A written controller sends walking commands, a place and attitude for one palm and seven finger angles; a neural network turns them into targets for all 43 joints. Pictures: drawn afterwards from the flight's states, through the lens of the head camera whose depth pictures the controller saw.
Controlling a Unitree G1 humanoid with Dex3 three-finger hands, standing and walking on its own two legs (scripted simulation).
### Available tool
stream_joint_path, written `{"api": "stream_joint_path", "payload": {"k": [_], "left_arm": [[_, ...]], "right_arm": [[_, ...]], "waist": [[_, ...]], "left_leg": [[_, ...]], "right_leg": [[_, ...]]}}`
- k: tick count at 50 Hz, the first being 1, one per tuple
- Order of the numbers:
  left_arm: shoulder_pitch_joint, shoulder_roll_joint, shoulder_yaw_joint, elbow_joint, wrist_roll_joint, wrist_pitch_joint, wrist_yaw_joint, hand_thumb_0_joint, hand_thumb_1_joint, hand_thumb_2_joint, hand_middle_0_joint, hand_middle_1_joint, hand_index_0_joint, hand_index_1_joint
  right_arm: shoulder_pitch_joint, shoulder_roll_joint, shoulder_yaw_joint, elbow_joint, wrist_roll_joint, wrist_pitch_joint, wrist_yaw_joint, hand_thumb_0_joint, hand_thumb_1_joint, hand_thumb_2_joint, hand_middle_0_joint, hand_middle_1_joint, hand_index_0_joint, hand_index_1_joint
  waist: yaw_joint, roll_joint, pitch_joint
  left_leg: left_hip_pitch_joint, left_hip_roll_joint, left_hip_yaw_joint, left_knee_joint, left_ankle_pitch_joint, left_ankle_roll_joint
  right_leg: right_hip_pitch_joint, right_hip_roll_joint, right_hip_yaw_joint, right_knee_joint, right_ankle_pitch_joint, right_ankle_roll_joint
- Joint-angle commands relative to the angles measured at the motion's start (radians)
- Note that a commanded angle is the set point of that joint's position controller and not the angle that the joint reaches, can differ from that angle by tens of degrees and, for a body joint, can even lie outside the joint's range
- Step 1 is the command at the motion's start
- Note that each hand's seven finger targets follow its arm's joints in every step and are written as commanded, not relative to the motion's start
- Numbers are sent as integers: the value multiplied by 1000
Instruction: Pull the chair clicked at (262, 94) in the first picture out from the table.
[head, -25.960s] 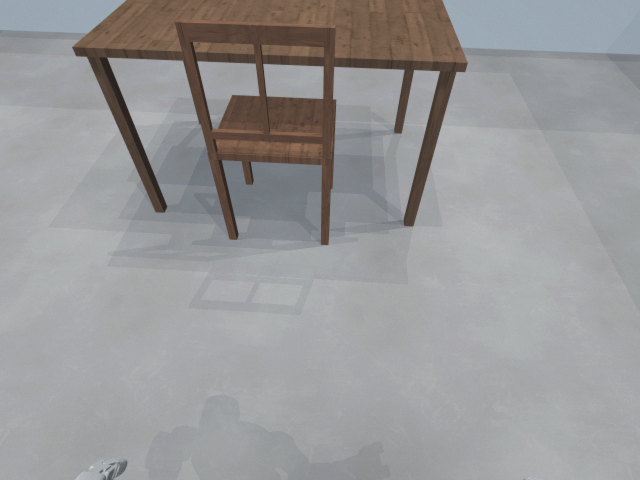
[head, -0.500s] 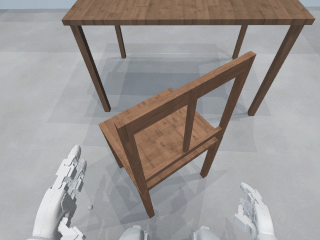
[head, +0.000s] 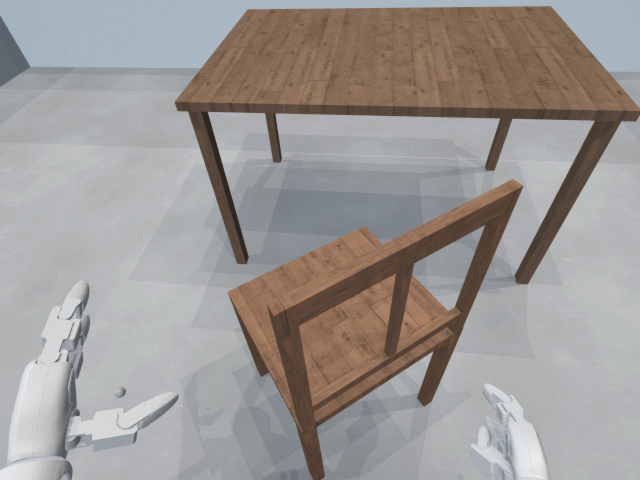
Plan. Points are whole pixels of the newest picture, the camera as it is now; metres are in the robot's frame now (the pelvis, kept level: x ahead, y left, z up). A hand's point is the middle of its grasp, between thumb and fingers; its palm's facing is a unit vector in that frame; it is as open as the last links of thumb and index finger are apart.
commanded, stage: draw the hand back to the body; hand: left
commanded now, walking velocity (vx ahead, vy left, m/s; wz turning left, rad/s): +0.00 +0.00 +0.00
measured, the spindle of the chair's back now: (396, 313) +0.41 -0.07 -0.09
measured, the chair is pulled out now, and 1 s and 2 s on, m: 0.52 0.52 0.52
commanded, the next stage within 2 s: step back with the hand held close in 0.68 s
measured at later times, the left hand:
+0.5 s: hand (77, 318) +0.21 +0.26 +0.17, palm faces +0.44 -0.78 -0.44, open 7.7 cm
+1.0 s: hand (70, 308) +0.21 +0.26 +0.19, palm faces +0.40 -0.76 -0.52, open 7.4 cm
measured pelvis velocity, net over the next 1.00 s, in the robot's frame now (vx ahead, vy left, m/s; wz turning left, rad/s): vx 0.00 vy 0.00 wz -0.05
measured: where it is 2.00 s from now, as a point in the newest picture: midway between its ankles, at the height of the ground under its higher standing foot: outside the picture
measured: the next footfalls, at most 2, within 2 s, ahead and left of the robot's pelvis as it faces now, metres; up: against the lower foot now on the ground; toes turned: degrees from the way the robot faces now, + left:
none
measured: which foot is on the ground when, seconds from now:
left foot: down 0.00-1.00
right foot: down 0.00-1.00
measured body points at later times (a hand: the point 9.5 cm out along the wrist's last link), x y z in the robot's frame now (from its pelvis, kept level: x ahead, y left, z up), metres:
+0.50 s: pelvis +0.02 +0.00 +0.01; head +0.02 -0.02 +0.46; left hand +0.18 +0.30 +0.19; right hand +0.20 -0.22 -0.08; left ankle -0.03 +0.13 -0.72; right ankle +0.00 -0.14 -0.72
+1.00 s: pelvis +0.00 +0.00 +0.01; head +0.02 -0.03 +0.46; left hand +0.18 +0.30 +0.22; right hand +0.19 -0.23 -0.08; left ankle -0.03 +0.13 -0.72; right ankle +0.00 -0.14 -0.72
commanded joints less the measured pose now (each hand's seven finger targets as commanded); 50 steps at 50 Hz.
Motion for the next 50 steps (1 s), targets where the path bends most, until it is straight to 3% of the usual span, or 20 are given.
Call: {"api": "stream_joint_path", "payload": {"k": [1,5,10,13,15,17,18,20,24,27,28,32,39,40,41,42,44,46,48,50], "left_arm": [[-52,146,150,-210,-3,-76,19,0,393,655,-130,-195,-130,-195],[-75,164,195,-249,-3,-81,17,0,538,725,-150,-225,-150,-225],[-129,198,261,-238,-9,-79,16,0,719,813,-175,-262,-175,-262],[-176,201,277,-237,-11,-80,14,0,827,865,-190,-285,-190,-285],[-207,241,320,-263,-14,-88,19,0,900,900,-200,-300,-200,-300],[-159,189,287,-194,-12,-77,10,0,900,900,-200,-300,-200,-300],[-137,163,268,-169,-16,-74,6,0,900,900,-200,-300,-200,-300],[-139,175,272,-178,-20,-76,2,0,900,900,-200,-300,-200,-300],[-161,227,307,-257,-12,-93,7,0,900,900,-200,-300,-200,-300],[-156,242,323,-250,-10,-90,12,0,900,900,-200,-300,-200,-300],[-158,217,302,-250,-11,-91,10,0,900,900,-200,-300,-200,-300],[-154,213,302,-213,-13,-88,9,0,900,900,-200,-300,-200,-300],[-163,209,297,-200,-18,-93,5,0,900,900,-200,-300,-200,-300],[-231,221,289,-249,-20,-100,5,0,900,900,-200,-300,-200,-300],[-379,411,456,-318,-47,-152,5,0,900,900,-200,-300,-200,-300],[-380,397,451,-276,-42,-167,-2,0,900,900,-200,-300,-200,-300],[-213,277,378,-172,-40,-162,-14,0,900,900,-200,-300,-200,-300],[-101,225,344,-158,-36,-158,-18,0,900,900,-200,-300,-200,-300],[-33,211,340,-155,-34,-154,-20,0,900,900,-200,-300,-200,-300],[-8,236,360,-200,-30,-155,-16,0,900,900,-200,-300,-200,-300]], "right_arm": [[-120,-94,-36,-144,-11,-54,3,0,-900,-900,200,300,200,300],[-120,-93,-36,-133,-14,-53,17,0,-900,-900,200,300,200,300],[-121,-100,-42,-116,-19,-37,23,0,-900,-900,200,300,200,300],[-125,-99,-40,-109,-17,-32,27,0,-900,-900,200,300,200,300],[-122,-106,-45,-104,-18,-31,26,0,-900,-900,200,300,200,300],[-124,-105,-49,-96,-18,-27,32,0,-900,-900,200,300,200,300],[-123,-102,-50,-96,-17,-23,35,0,-900,-900,200,300,200,300],[-129,-112,-59,-100,-17,-11,36,0,-900,-900,200,300,200,300],[-127,-112,-60,-102,-19,-19,35,0,-900,-900,200,300,200,300],[-134,-109,-57,-99,-18,-27,33,0,-900,-900,200,300,200,300],[-130,-104,-54,-98,-17,-29,33,0,-900,-900,200,300,200,300],[-137,-110,-58,-94,-15,-26,29,0,-900,-900,200,300,200,300],[-141,-110,-60,-97,-16,-29,27,0,-900,-900,200,300,200,300],[-143,-115,-55,-102,-15,-32,28,0,-900,-900,200,300,200,300],[-125,-116,-53,-137,4,-22,22,0,-900,-900,200,300,200,300],[-110,-104,-46,-118,-3,-18,18,0,-900,-900,200,300,200,300],[-119,-105,-53,-120,-8,-12,19,0,-900,-900,200,300,200,300],[-121,-113,-57,-136,-12,0,22,0,-900,-900,200,300,200,300],[-122,-111,-60,-150,-12,12,25,0,-900,-900,200,300,200,300],[-126,-114,-68,-166,-13,24,22,0,-900,-900,200,300,200,300]], "waist": [[-7,-50,-54],[0,6,-75],[1,-45,-86],[-2,-2,-64],[5,15,-92],[3,0,-67],[1,-45,-55],[2,-77,-71],[11,15,-108],[12,9,-99],[8,2,-93],[5,-23,-59],[4,-32,-55],[-1,-37,-73],[-35,-23,-3],[-43,-19,10],[-47,-62,-31],[-47,-11,-89],[-43,-5,-118],[-43,-28,-140]], "left_leg": [[43,-2,-2,-159,302,34],[83,5,-1,-189,403,29],[115,12,4,-211,455,31],[123,12,8,-226,453,28],[147,15,6,-234,480,29],[142,14,10,-233,494,28],[136,17,12,-234,500,31],[138,17,16,-237,477,36],[155,15,15,-241,493,33],[152,13,18,-241,487,31],[147,14,19,-244,481,31],[135,12,22,-246,432,33],[130,9,27,-246,376,38],[138,6,23,-249,363,39],[114,41,22,-211,288,58],[84,34,5,-208,235,51],[96,41,3,-200,257,52],[107,63,-8,-216,370,55],[102,80,-16,-231,455,57],[97,92,-24,-224,531,57]], "right_leg": [[80,9,8,-142,276,-52],[130,9,8,-153,335,-55],[167,12,9,-180,382,-53],[171,12,9,-199,375,-54],[186,12,12,-200,384,-55],[180,14,7,-212,390,-54],[179,13,1,-215,399,-50],[184,14,5,-215,399,-48],[203,10,15,-212,402,-54],[205,12,17,-220,408,-56],[201,12,13,-220,399,-54],[184,17,16,-231,378,-55],[173,16,20,-235,346,-51],[175,14,20,-237,335,-50],[58,-52,142,-277,425,-56],[63,-76,146,-274,428,-66],[61,-82,146,-251,430,-62],[81,-70,116,-208,441,-50],[92,-52,81,-185,433,-35],[87,-49,72,-163,455,-32]]}}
